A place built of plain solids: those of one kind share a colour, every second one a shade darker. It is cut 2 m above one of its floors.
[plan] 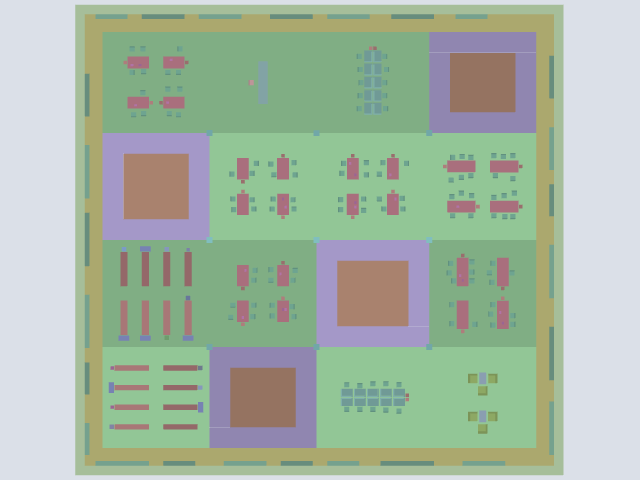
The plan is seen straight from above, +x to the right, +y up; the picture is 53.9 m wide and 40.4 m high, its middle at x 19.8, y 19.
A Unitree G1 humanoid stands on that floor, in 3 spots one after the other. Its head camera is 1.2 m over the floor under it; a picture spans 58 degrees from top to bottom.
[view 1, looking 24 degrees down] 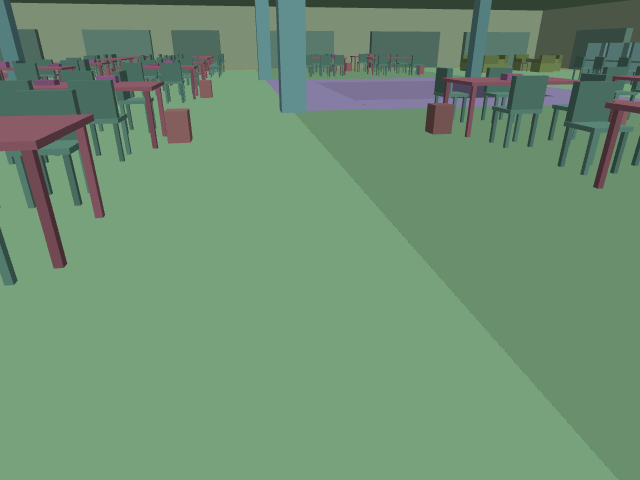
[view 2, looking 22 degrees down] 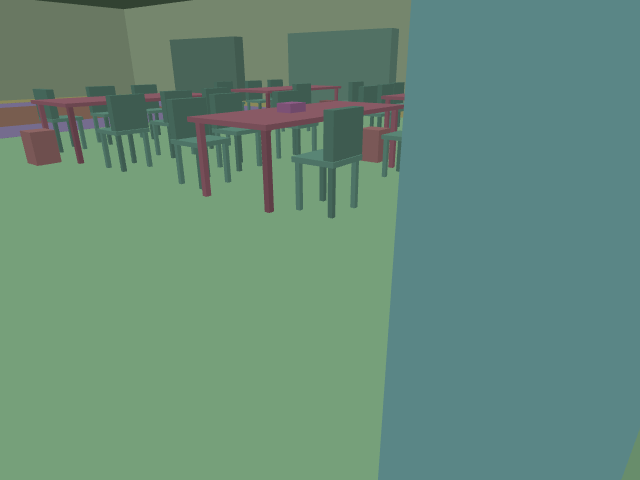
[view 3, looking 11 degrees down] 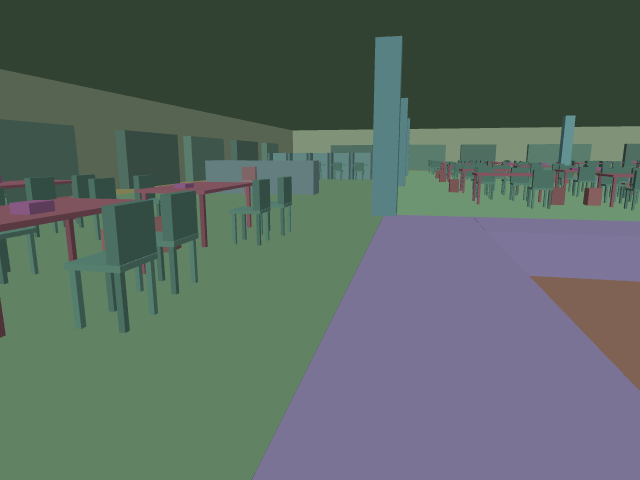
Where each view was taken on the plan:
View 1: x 10.35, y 20.05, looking -10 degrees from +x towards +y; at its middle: floor_bay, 2.95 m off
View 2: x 27.95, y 18.85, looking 37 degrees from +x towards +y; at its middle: floor_bay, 3.21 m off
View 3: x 1.45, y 27.45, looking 12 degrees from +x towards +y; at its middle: floor_bay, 6.28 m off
